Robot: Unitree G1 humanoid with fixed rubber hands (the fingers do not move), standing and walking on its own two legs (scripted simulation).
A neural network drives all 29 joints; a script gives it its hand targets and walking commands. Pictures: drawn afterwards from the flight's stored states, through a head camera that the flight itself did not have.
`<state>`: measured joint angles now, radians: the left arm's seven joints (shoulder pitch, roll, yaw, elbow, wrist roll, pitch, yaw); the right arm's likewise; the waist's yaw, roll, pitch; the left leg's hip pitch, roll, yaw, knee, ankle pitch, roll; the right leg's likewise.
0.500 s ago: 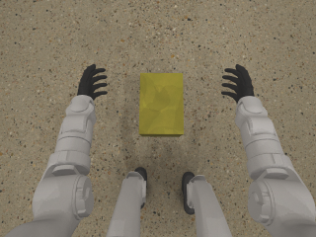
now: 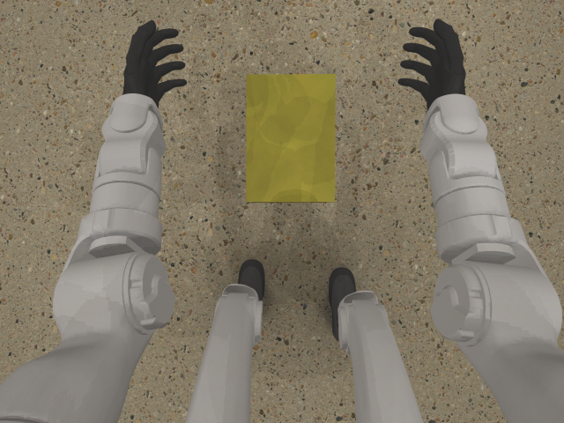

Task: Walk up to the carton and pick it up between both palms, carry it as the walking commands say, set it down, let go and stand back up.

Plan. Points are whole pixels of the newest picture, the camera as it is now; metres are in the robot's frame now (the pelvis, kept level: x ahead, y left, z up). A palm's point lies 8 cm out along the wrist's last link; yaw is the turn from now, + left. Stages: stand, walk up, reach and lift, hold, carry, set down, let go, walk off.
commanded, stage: reach and lift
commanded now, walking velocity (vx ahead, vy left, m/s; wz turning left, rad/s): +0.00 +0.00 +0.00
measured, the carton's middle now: (290, 145) +0.52 +0.03 -0.56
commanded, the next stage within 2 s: none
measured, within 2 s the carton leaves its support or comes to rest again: neither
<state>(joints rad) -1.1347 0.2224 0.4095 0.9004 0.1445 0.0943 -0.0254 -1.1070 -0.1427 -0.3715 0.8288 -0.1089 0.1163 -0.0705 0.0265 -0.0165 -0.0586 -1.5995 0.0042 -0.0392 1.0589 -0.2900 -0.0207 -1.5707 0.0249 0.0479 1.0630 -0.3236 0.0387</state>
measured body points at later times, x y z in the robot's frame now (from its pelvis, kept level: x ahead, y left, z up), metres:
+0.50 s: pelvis -0.03 +0.00 -0.15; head +0.32 +0.02 +0.14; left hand +0.51 +0.22 -0.29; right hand +0.52 -0.15 -0.29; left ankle +0.07 +0.13 -0.62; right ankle +0.06 -0.13 -0.62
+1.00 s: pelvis -0.04 +0.00 -0.25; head +0.33 +0.02 -0.01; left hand +0.51 +0.21 -0.43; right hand +0.52 -0.15 -0.43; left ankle +0.07 +0.13 -0.62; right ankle +0.06 -0.13 -0.62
